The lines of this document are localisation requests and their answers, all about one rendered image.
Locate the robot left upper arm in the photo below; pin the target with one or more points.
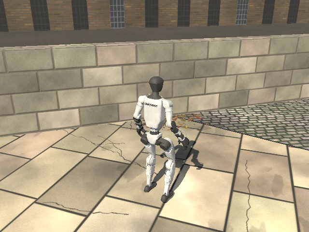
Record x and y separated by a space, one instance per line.
139 107

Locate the robot right hand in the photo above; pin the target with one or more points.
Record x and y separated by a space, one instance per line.
185 143

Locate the robot torso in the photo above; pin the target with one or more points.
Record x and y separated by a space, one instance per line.
154 116

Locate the right robot foot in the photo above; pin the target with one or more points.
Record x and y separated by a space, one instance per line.
164 198

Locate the robot left hand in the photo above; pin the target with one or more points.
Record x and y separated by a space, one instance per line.
139 131

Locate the robot right upper arm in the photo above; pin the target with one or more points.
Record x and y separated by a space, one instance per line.
168 105

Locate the left robot forearm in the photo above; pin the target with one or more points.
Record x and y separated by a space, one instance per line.
138 123

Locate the right robot forearm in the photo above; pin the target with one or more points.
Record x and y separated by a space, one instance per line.
176 131

